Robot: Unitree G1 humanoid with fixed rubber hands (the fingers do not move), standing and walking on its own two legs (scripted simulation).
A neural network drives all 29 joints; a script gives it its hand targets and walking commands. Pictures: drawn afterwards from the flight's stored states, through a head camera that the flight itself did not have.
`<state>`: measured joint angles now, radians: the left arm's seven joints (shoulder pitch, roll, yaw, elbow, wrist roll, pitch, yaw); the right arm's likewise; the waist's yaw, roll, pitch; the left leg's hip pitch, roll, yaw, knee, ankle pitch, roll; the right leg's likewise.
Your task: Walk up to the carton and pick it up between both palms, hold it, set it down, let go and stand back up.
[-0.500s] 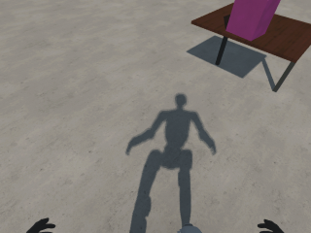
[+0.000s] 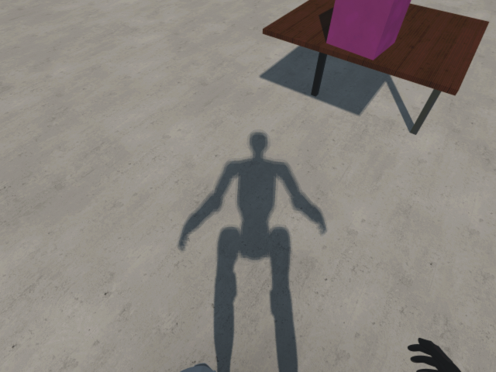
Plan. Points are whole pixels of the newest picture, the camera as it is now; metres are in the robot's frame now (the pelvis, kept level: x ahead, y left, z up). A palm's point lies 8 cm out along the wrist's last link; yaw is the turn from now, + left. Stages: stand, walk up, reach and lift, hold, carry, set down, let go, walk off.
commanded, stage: walk up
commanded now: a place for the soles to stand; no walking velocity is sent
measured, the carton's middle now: (370, 10) +1.33 -0.45 +0.03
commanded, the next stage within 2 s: none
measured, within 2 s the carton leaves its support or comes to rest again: neither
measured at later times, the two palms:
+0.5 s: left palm (117, 273) +0.32 +0.26 -0.09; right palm (452, 296) +0.28 -0.38 -0.09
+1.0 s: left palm (138, 193) +0.52 +0.27 -0.09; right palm (421, 229) +0.41 -0.36 -0.06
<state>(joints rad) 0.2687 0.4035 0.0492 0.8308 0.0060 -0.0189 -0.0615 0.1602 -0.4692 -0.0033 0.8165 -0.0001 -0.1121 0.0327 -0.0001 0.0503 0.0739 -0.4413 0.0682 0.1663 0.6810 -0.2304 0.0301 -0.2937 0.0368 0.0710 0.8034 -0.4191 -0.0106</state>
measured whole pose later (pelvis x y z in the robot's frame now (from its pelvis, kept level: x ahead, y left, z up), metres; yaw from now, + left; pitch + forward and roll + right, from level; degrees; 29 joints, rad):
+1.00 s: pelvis +0.38 -0.02 +0.01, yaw -11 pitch -2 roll -3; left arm 0.26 0.42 0.05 0.81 0.01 -0.04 -0.04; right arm 0.21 -0.45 0.00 0.85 0.00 -0.09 0.04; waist 0.00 0.00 0.09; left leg -0.34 0.06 0.18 0.62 -0.27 0.05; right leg -0.40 0.03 0.07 1.04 -0.38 -0.02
